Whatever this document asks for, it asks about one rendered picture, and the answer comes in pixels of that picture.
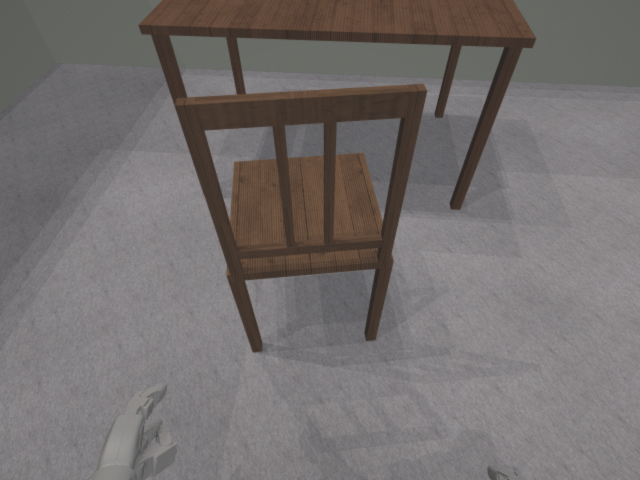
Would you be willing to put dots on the table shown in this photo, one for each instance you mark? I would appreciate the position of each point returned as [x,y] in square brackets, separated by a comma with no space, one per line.
[488,23]

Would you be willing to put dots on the left robot hand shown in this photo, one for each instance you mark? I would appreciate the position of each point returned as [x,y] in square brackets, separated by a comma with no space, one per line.
[128,438]

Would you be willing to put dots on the chair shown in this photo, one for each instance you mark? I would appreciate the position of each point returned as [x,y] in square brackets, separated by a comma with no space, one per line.
[304,215]

